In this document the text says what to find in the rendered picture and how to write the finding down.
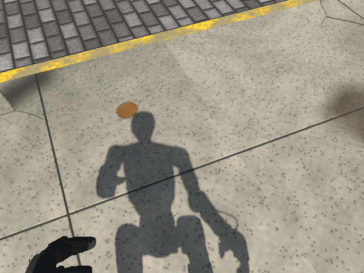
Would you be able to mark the left robot hand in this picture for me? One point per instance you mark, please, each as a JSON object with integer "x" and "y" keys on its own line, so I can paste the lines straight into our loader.
{"x": 58, "y": 251}

